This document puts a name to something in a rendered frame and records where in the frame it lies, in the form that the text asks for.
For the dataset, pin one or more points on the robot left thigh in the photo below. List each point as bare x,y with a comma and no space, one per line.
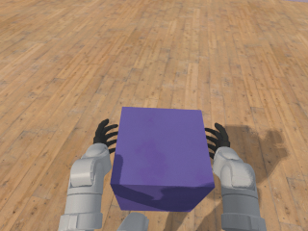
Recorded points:
134,222

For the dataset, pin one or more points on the right robot hand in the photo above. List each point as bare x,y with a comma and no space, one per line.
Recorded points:
222,141

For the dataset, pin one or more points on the left robot hand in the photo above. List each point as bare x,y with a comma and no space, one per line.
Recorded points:
101,136

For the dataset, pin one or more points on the robot left forearm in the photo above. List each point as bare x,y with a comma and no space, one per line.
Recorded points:
82,210

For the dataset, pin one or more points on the robot right forearm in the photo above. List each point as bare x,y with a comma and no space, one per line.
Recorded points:
240,203

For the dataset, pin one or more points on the carton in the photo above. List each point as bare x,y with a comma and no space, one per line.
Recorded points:
162,161

